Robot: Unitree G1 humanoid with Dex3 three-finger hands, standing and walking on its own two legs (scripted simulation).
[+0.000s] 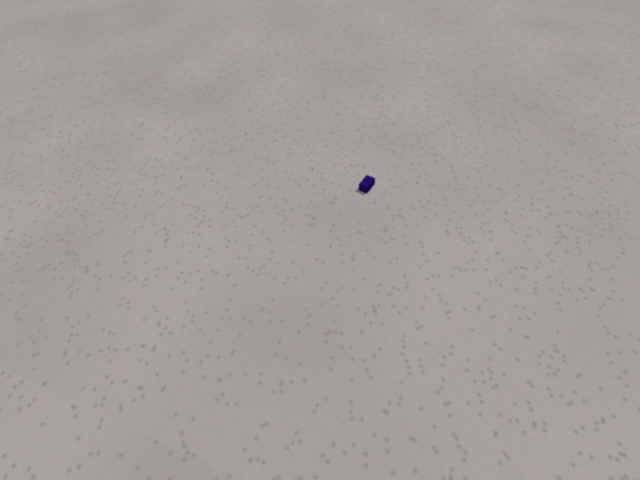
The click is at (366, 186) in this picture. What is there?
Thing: small brick
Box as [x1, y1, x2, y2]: [359, 175, 374, 192]
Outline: 367,175 359,184 359,190 364,192 367,192 374,183 374,178
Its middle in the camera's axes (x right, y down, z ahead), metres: +0.22 -0.24 +1.84
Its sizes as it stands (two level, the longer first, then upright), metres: 0.075 0.045 0.037
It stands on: the floor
